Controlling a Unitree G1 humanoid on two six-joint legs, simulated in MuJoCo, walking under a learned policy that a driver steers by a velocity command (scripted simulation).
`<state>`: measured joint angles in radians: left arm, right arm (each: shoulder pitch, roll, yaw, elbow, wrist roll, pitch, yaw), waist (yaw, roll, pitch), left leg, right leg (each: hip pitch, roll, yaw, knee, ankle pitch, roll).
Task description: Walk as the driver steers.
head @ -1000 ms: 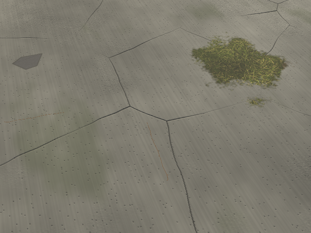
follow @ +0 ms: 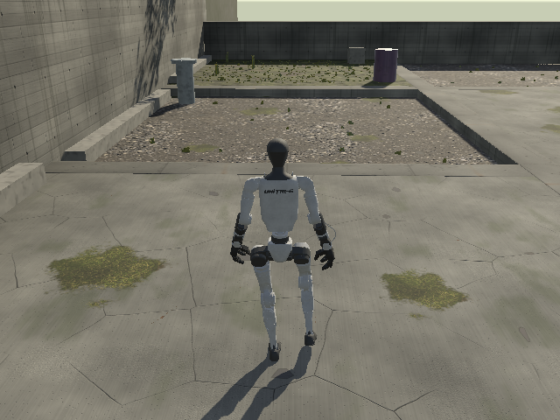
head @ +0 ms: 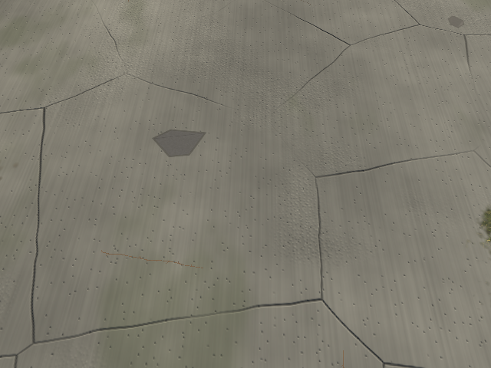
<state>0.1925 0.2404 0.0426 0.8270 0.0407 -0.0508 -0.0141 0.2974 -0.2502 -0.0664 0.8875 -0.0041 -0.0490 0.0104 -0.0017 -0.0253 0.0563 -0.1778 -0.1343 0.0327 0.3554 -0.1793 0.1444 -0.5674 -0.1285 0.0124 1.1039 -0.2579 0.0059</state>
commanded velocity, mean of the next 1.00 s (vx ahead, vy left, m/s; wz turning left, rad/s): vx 0.50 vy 0.00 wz -0.31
